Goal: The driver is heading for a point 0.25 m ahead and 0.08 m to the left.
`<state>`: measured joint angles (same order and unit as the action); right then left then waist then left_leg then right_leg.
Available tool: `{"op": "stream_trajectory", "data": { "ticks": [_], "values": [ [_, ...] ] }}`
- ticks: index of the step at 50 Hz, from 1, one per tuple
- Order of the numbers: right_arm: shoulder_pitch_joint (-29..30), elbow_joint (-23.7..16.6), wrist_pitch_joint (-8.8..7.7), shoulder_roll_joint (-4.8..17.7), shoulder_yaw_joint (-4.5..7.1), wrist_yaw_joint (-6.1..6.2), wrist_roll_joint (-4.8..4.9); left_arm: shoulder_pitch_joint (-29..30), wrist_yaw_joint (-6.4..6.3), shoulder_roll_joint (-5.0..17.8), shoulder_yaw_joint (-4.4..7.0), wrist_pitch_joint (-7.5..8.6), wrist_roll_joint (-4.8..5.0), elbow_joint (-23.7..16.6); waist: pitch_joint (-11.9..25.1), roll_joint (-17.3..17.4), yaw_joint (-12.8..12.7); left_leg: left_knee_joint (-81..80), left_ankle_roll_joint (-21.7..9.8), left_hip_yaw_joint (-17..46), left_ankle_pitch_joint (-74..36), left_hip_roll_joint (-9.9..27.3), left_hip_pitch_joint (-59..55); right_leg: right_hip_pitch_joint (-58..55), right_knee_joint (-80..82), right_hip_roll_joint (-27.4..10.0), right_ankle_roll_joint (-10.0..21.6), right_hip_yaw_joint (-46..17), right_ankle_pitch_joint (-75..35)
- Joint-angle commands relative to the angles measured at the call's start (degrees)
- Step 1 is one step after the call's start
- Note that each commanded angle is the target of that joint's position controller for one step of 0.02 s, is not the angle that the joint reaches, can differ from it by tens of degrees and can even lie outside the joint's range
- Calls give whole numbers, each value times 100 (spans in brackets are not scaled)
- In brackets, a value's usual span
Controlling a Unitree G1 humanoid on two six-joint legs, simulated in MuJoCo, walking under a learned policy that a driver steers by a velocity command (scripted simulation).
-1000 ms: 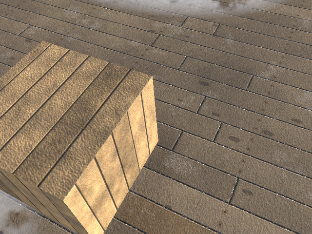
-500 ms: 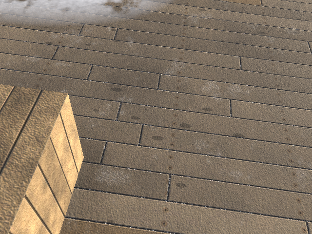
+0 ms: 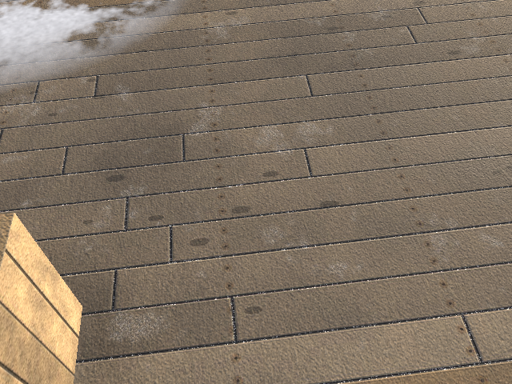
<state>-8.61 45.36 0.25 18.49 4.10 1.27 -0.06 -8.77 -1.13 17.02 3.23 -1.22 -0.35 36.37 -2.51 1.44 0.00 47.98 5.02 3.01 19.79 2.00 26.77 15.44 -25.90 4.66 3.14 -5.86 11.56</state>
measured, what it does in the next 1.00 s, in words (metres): steps on the spot: left foot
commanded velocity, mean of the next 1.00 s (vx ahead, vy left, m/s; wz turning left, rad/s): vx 0.04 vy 0.00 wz -0.07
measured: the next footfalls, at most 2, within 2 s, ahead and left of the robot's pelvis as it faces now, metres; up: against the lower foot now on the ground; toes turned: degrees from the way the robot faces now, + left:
left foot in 0.12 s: +0.05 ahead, +0.14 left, +0.00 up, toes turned -2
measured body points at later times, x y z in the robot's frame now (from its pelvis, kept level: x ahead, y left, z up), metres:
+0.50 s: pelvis +0.05 +0.03 -0.01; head +0.06 +0.04 +0.44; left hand +0.19 +0.30 -0.11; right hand +0.18 -0.23 -0.11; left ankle +0.01 +0.14 -0.74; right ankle +0.02 -0.10 -0.74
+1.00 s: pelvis +0.03 +0.04 +0.00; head +0.04 +0.04 +0.45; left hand +0.13 +0.31 -0.14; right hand +0.12 -0.23 -0.13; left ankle +0.01 +0.14 -0.74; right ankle +0.02 -0.10 -0.74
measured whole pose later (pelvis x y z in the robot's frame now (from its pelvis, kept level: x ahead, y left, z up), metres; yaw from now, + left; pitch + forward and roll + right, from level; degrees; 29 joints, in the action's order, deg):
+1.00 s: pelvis +0.03 +0.04 +0.00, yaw -2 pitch -2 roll +0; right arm -9.3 56.3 -1.6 15.2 0.7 -0.2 -0.3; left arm -12.0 -2.8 14.6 2.7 -1.3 -0.4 51.8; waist -2.5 -0.4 0.0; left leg 27.2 -1.6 -0.4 17.0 -1.1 8.0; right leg 8.7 -26.3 1.3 -1.3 -5.9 15.4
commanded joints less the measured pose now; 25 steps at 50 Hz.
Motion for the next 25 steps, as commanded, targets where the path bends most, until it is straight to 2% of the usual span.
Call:
{"op": "stream_trajectory", "data": {
  "ticks": [1, 3, 4, 5, 6, 7, 8, 9, 10, 12, 14, 15, 20, 25],
  "values": [
    [53, -417, -91, 490, 92, -38, 32, -3, 11, 889, 216, 51, -3, -255, 677, -938, -143, -531, -86, -78, 86, -20, -496, -314, 655, -1505, 1093, -1354, -663],
    [38, -445, -159, 447, 73, -101, 65, -77, 38, 846, 169, 49, 53, -149, 503, -969, -142, -1102, -252, -271, 34, -137, -814, -85, 805, -1420, 1014, -1608, 1175],
    [-89, -406, -214, 376, 57, -138, 79, -59, 42, 825, 139, 51, 74, -103, 391, -932, -28, -1585, -371, -390, -147, -213, -1164, 140, 802, -1338, 926, -1679, 1845],
    [-157, -382, -268, 289, 33, -145, 45, 58, 34, 640, 54, 65, 36, -89, 207, -779, 132, -2285, -482, -346, -491, -185, -1585, 392, 644, -1151, 732, -1640, 1801],
    [-303, -395, -327, 414, 34, -131, -69, 66, 26, 380, -42, 107, -35, -90, 310, -494, 199, -2616, -628, 180, -1053, 303, -2129, 615, 158, -872, 400, -1407, 1319],
    [-348, -410, -368, 941, 113, -119, -189, -234, 16, 174, -77, 169, -111, -120, 448, 523, -136, -2729, -1028, 1172, -2065, 1157, -2364, 922, -782, -186, -19, -442, 1151],
    [-271, -301, -399, 666, 23, -153, -221, -112, -32, 295, -35, 206, -130, -218, 506, 984, -238, -2977, -1689, 1836, -2088, 1605, -1753, 590, -806, -253, -279, -139, 1347],
    [121, -413, -428, 392, -65, -170, -148, -90, -55, 477, 11, 199, -117, -171, 336, 908, -280, -2966, -1715, 1617, -2041, 1444, -1643, 352, -690, -437, -388, -90, 1045],
    [159, -398, -434, 388, -68, -174, -117, -1, -63, 464, 19, 177, -107, -112, 376, 939, -201, -2847, -1505, 1306, -2025, 1137, -1700, 160, -522, -431, -407, -75, 616],
    [82, -361, -442, 484, -70, -163, -68, -8, -55, 481, 37, 87, -101, -57, 419, 821, -146, -2690, -1190, 905, -2104, 845, -1705, -173, -276, -506, -387, -153, -198],
    [-87, -331, -456, 488, -86, -169, -52, -115, -32, 509, 50, 52, -40, 32, 463, 343, -68, -2495, -920, 439, -2174, 459, -1693, -458, -262, -508, -275, -203, -853],
    [-124, -306, -457, 488, -89, -171, -32, -135, -27, 477, 51, 51, -23, 63, 503, 233, -52, -2371, -856, 310, -2294, 371, -1781, -503, -244, -510, -236, -213, -1051],
    [-95, -252, -369, 399, -119, -173, 6, -197, -40, 420, 66, 32, -11, 199, 636, -176, 6, -2111, -842, 103, -2865, 250, -1984, -695, -186, -570, -204, -280, -1687],
    [55, -158, -298, 374, -133, -212, -3, -206, -68, 447, 92, -6, -15, 299, 547, -234, -6, -2150, -807, 42, -2621, 187, -1924, -793, -134, -602, -202, -311, -1753]
  ]
}}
